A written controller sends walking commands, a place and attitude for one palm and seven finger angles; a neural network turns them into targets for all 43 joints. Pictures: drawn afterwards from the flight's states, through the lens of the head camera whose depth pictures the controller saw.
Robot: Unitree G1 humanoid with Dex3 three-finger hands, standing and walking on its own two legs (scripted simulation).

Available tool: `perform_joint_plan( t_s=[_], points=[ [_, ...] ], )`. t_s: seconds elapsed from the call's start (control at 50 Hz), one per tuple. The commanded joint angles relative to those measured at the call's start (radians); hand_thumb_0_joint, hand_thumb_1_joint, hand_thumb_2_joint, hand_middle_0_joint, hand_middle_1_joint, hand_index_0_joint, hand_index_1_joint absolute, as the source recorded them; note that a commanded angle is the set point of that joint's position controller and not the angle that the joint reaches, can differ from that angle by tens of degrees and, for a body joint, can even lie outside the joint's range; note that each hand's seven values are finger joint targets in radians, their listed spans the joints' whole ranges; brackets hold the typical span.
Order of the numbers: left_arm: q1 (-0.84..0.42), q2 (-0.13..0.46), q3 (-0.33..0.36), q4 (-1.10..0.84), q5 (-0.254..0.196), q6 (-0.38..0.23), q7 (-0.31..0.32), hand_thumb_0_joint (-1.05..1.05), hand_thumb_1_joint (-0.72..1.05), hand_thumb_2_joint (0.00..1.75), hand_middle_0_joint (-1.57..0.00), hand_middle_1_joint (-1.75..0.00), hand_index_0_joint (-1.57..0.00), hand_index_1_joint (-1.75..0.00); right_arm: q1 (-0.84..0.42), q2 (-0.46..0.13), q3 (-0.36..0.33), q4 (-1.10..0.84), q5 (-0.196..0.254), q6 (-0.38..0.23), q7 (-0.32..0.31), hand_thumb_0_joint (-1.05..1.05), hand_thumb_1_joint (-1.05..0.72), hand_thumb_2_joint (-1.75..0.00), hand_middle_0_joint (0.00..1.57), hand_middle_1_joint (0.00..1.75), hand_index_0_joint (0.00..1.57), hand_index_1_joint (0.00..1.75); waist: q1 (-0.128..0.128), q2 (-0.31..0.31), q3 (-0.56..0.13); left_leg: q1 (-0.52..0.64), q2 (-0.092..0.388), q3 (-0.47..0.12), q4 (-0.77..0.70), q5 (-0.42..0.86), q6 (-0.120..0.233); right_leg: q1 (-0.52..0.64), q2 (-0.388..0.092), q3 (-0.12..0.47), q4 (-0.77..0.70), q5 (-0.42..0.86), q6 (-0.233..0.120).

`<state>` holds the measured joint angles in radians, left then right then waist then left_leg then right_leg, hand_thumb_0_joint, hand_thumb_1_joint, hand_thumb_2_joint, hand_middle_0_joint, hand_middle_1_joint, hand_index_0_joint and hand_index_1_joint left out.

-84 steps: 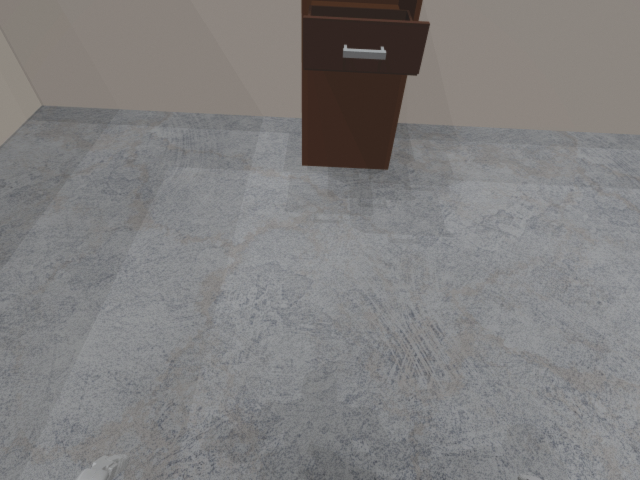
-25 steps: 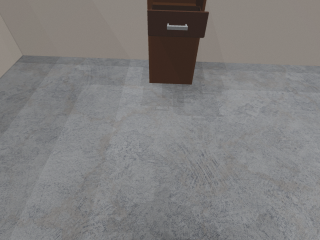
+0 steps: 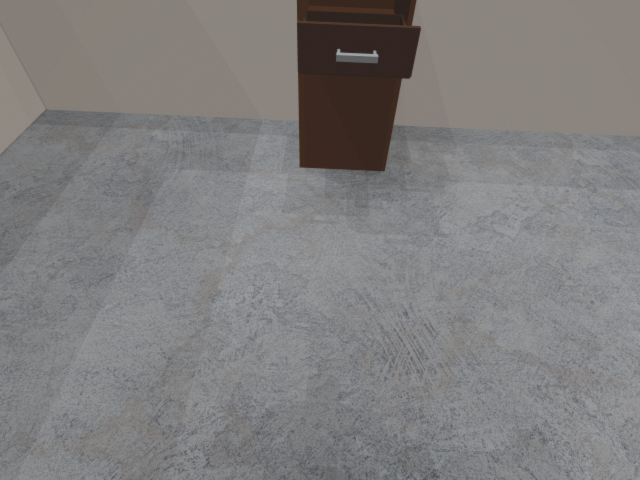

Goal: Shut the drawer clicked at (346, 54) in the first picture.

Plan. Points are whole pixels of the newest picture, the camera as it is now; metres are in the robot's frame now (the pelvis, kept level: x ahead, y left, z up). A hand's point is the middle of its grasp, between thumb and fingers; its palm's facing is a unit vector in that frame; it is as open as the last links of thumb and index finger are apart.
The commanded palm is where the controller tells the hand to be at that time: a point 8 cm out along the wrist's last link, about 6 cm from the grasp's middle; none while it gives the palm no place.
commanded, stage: walk to a spot facing it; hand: left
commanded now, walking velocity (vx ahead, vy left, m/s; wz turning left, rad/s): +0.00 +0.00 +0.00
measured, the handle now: (356, 55) +1.37 -0.04 -0.06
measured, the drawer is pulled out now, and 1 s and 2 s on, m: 0.30 0.30 0.30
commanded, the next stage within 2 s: turn to face it in 1.94 s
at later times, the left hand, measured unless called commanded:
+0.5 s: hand out of the picture +0.12 +0.16 -0.19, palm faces -0.14 -0.97 -0.21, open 7.4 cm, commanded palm none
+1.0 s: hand (244, 405) +0.28 +0.15 -0.21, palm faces -0.18 -0.97 -0.13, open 7.4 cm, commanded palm none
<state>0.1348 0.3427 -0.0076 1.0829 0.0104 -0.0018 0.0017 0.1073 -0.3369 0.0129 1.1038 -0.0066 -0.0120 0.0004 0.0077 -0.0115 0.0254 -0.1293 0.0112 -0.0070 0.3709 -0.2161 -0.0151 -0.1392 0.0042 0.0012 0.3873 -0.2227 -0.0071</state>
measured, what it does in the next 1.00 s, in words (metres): walks ahead, turning right: right foot, then left foot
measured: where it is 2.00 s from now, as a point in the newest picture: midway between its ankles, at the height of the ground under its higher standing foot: (375, 346)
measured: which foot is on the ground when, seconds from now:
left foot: down 0.00-0.48, up 0.50-0.92, down 0.94-1.00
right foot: down 0.00-0.30, up 0.32-0.46, down 0.48-0.96, up 0.98-1.00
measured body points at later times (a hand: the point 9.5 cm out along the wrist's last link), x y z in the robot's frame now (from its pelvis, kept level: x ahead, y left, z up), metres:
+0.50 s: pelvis +0.08 -0.04 -0.03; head +0.10 -0.05 +0.42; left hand +0.13 +0.21 -0.17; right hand +0.00 -0.27 -0.19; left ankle -0.01 +0.12 -0.73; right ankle +0.09 -0.13 -0.75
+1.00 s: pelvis +0.30 -0.03 -0.03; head +0.33 +0.00 +0.42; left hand +0.29 +0.20 -0.20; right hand +0.36 -0.27 -0.15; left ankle +0.39 +0.04 -0.75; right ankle +0.11 -0.12 -0.69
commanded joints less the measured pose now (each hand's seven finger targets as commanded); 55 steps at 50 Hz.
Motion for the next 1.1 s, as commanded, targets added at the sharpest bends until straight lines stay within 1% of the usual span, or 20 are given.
perform_joint_plan(
  t_s=[0.0,0.1,0.24,0.3,0.34,0.38,0.42,0.44,0.46,0.48,0.56,0.64,0.8,0.84,0.88,0.9,0.92,0.94,1.0,1.08],
  points=[
    [-0.032,0.205,0.045,-0.062,0.0,-0.027,0.009,0.0,0.9,0.9,-0.2,-0.3,-0.2,-0.3,-0.044,-0.209,-0.045,-0.06,0.0,-0.023,-0.016,0.0,-0.9,-0.9,0.2,0.3,0.2,0.3,-0.004,0.017,-0.069,0.023,0.111,-0.09,-0.049,0.198,0.039,0.015,-0.126,0.103,-0.059,0.206,-0.023],
    [0.056,0.082,0.023,-0.031,0.003,0.002,0.008,0.0,0.9,0.9,-0.2,-0.3,-0.2,-0.3,0.044,-0.078,-0.018,-0.032,-0.011,-0.001,-0.011,0.0,-0.9,-0.9,0.2,0.3,0.2,0.3,-0.003,-0.005,-0.066,0.019,0.1,-0.037,-0.006,-0.033,0.02,-0.018,-0.108,0.126,-0.056,-0.049,-0.018],
    [0.096,0.067,0.057,-0.103,0.012,0.011,-0.024,0.0,0.9,0.9,-0.2,-0.3,-0.2,-0.3,0.136,-0.121,-0.061,-0.068,-0.018,-0.005,-0.012,0.0,-0.9,-0.9,0.2,0.3,0.2,0.3,-0.023,0.072,0.147,-0.06,0.173,-0.122,-0.047,-0.443,0.085,-0.303,-0.012,0.141,0.098,-0.351,-0.053],
    [-0.001,0.015,0.06,-0.17,0.01,-0.01,-0.032,0.0,0.9,0.9,-0.2,-0.3,-0.2,-0.3,0.252,-0.148,-0.089,-0.058,-0.012,-0.032,-0.019,0.0,-0.9,-0.9,0.2,0.3,0.2,0.3,-0.081,0.207,0.128,0.147,0.382,-0.307,-0.175,-0.235,0.214,-0.527,-0.014,-0.004,0.454,-0.288,-0.01],
    [-0.024,-0.008,0.064,-0.188,0.01,-0.022,-0.036,0.0,0.9,0.9,-0.2,-0.3,-0.2,-0.3,0.274,-0.116,-0.089,-0.054,-0.017,-0.046,-0.023,0.0,-0.9,-0.9,0.2,0.3,0.2,0.3,-0.079,0.162,0.116,0.193,0.395,-0.229,-0.116,0.064,0.222,-0.55,-0.069,0.001,0.484,-0.315,-0.003],
    [0.047,-0.043,0.067,-0.167,0.006,-0.028,-0.043,0.0,0.9,0.9,-0.2,-0.3,-0.2,-0.3,0.212,-0.099,-0.086,-0.063,-0.022,-0.047,-0.024,0.0,-0.9,-0.9,0.2,0.3,0.2,0.3,-0.026,0.158,0.082,0.095,0.354,-0.082,-0.051,0.151,0.163,-0.37,-0.083,-0.035,0.358,-0.28,-0.01],
    [0.283,-0.046,0.079,-0.085,0.012,-0.031,-0.045,0.0,0.9,0.9,-0.2,-0.3,-0.2,-0.3,0.142,-0.082,-0.081,-0.074,-0.018,-0.045,-0.021,0.0,-0.9,-0.9,0.2,0.3,0.2,0.3,0.095,0.049,-0.019,-0.093,0.229,0.088,0.233,0.146,0.08,0.028,-0.003,-0.12,0.14,-0.045,-0.023],
    [0.451,0.055,0.101,-0.033,0.02,-0.044,-0.029,0.0,0.9,0.9,-0.2,-0.3,-0.2,-0.3,0.136,-0.024,-0.069,-0.095,-0.001,-0.048,-0.011,0.0,-0.9,-0.9,0.2,0.3,0.2,0.3,0.158,-0.213,-0.086,-0.313,0.13,0.181,0.538,-0.012,0.028,0.244,-0.16,0.132,0.008,-0.134,-0.075],
    [0.538,0.129,0.113,-0.009,0.008,-0.053,-0.011,0.0,0.9,0.9,-0.2,-0.3,-0.2,-0.3,0.082,0.03,-0.053,-0.152,-0.002,-0.057,-0.003,0.0,-0.9,-0.9,0.2,0.3,0.2,0.3,0.165,-0.388,-0.064,-0.53,0.027,0.154,0.768,-0.344,0.0,0.283,-0.371,0.553,-0.149,-0.062,-0.164],
    [0.515,0.119,0.111,-0.014,-0.002,-0.054,0.001,0.0,0.9,0.9,-0.2,-0.3,-0.2,-0.3,0.073,0.008,-0.063,-0.154,-0.007,-0.058,-0.003,0.0,-0.9,-0.9,0.2,0.3,0.2,0.3,0.143,-0.259,-0.071,-0.577,0.065,0.052,0.855,-0.334,0.013,0.301,-0.395,0.589,-0.158,-0.04,-0.219],
    [0.31,-0.008,0.076,-0.063,0.01,-0.062,0.009,0.0,0.9,0.9,-0.2,-0.3,-0.2,-0.3,0.077,0.06,-0.07,-0.106,-0.018,-0.042,0.004,0.0,-0.9,-0.9,0.2,0.3,0.2,0.3,0.036,-0.02,0.085,-0.521,0.146,0.033,0.835,-0.118,-0.007,-0.002,-0.312,0.351,-0.169,0.02,-0.203],
    [0.303,-0.032,0.069,-0.044,0.013,-0.077,0.011,0.0,0.9,0.9,-0.2,-0.3,-0.2,-0.3,0.128,0.099,-0.075,-0.099,-0.018,-0.019,0.015,0.0,-0.9,-0.9,0.2,0.3,0.2,0.3,-0.013,-0.06,0.085,-0.492,0.136,0.072,0.716,-0.012,-0.032,-0.048,-0.231,0.186,-0.193,0.129,-0.173],
    [0.355,-0.039,0.07,0.001,0.018,-0.083,0.023,0.0,0.9,0.9,-0.2,-0.3,-0.2,-0.3,-0.051,0.123,-0.07,-0.184,-0.008,-0.042,0.033,0.0,-0.9,-0.9,0.2,0.3,0.2,0.3,0.034,-0.092,0.112,-0.453,0.11,0.104,0.376,0.035,-0.011,0.064,-0.225,0.147,-0.164,0.293,-0.153],
    [0.342,-0.03,0.077,0.001,0.017,-0.08,0.024,0.0,0.9,0.9,-0.2,-0.3,-0.2,-0.3,-0.027,0.112,-0.073,-0.18,-0.008,-0.052,0.028,0.0,-0.9,-0.9,0.2,0.3,0.2,0.3,0.017,-0.086,0.094,-0.333,0.08,0.12,0.295,0.008,0.01,0.054,-0.225,0.138,-0.104,0.386,-0.143],
    [0.321,-0.024,0.081,-0.001,0.01,-0.079,0.022,0.0,0.9,0.9,-0.2,-0.3,-0.2,-0.3,0.174,0.078,-0.085,-0.118,-0.016,-0.062,0.01,0.0,-0.9,-0.9,0.2,0.3,0.2,0.3,-0.072,-0.04,-0.007,-0.052,0.024,0.149,0.177,0.052,0.032,0.012,-0.162,0.075,0.143,0.55,-0.109],
    [0.335,-0.058,0.079,-0.006,0.005,-0.079,0.017,0.0,0.9,0.9,-0.2,-0.3,-0.2,-0.3,0.327,0.005,-0.103,-0.076,-0.023,-0.066,-0.002,0.0,-0.9,-0.9,0.2,0.3,0.2,0.3,-0.128,0.06,-0.109,0.202,0.112,0.044,0.158,0.064,0.065,-0.129,-0.109,0.043,0.363,0.422,-0.076],
    [0.386,-0.113,0.075,-0.025,-0.008,-0.073,0.005,0.0,0.9,0.9,-0.2,-0.3,-0.2,-0.3,0.45,-0.114,-0.13,-0.052,-0.035,-0.069,-0.01,0.0,-0.9,-0.9,0.2,0.3,0.2,0.3,-0.141,0.334,-0.231,0.398,0.413,-0.361,0.04,0.046,0.166,-0.357,0.039,-0.07,0.719,-0.14,-0.026],
    [0.335,-0.103,0.073,-0.052,-0.001,-0.079,0.006,0.0,0.9,0.9,-0.2,-0.3,-0.2,-0.3,0.46,-0.116,-0.124,-0.047,-0.021,-0.057,-0.013,0.0,-0.9,-0.9,0.2,0.3,0.2,0.3,-0.132,0.303,-0.223,0.347,0.494,-0.512,-0.098,-0.02,0.213,-0.435,0.037,0.015,0.906,-0.334,-0.037],
    [0.206,-0.113,0.075,-0.055,0.015,-0.061,-0.01,0.0,0.9,0.9,-0.2,-0.3,-0.2,-0.3,0.237,0.054,-0.083,-0.09,-0.016,-0.07,-0.017,0.0,-0.9,-0.9,0.2,0.3,0.2,0.3,-0.051,0.065,0.056,-0.026,0.411,-0.286,-0.175,-0.119,0.174,-0.488,-0.106,0.033,0.962,-0.126,-0.024],
    [0.25,-0.168,0.078,-0.046,0.027,-0.013,-0.018,0.0,0.9,0.9,-0.2,-0.3,-0.2,-0.3,0.24,0.117,-0.072,-0.063,-0.014,-0.093,-0.023,0.0,-0.9,-0.9,0.2,0.3,0.2,0.3,0.01,0.104,0.042,-0.111,0.307,0.007,-0.185,0.076,0.129,-0.417,-0.124,0.014,0.852,-0.014,0.001]
  ],
)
